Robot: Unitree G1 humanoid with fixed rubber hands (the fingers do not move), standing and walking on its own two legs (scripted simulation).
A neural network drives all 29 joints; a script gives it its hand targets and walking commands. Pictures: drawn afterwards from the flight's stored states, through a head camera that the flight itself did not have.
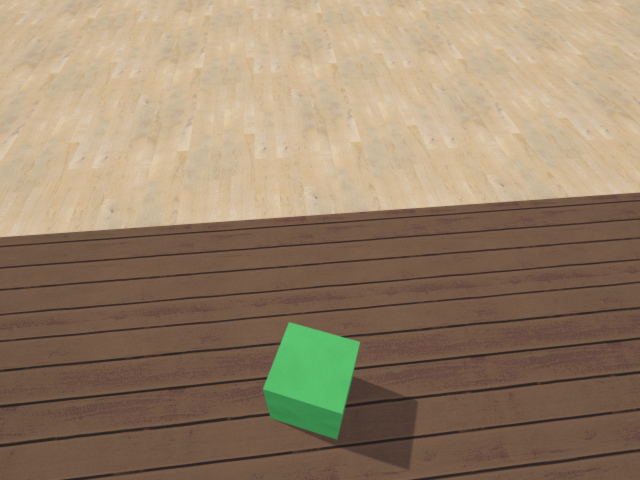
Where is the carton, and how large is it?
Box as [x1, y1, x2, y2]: [263, 322, 359, 439]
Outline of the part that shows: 289,322 263,387 270,416 272,418 336,439 351,381 359,342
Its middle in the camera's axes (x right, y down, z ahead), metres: -0.02 +0.40 +1.13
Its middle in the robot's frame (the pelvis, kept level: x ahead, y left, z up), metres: +0.47 +0.03 -0.65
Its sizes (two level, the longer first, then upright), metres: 0.210 0.200 0.250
